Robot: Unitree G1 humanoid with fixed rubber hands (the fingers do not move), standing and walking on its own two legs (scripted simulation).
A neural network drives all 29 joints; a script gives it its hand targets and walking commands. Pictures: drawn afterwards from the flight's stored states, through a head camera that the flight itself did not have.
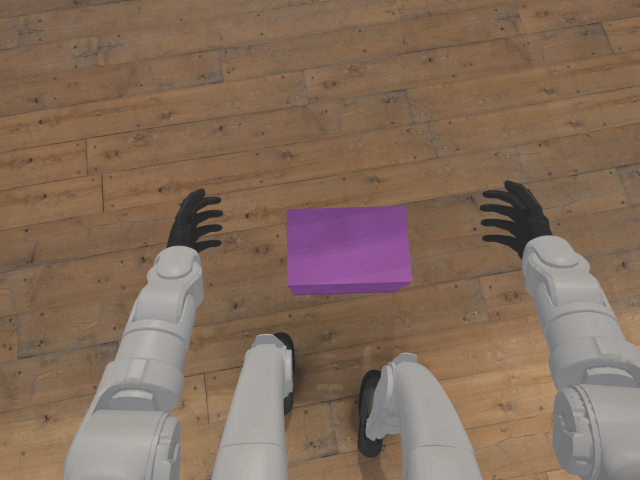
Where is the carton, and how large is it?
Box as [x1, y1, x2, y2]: [287, 206, 411, 294]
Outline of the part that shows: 405,206 287,209 287,285 294,294 319,294 395,291 410,282 411,274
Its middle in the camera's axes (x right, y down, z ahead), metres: +0.06 +0.04 +1.00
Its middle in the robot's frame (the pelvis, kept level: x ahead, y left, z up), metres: +0.47 -0.02 -0.58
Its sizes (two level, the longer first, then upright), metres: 0.280 0.180 0.209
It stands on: the floor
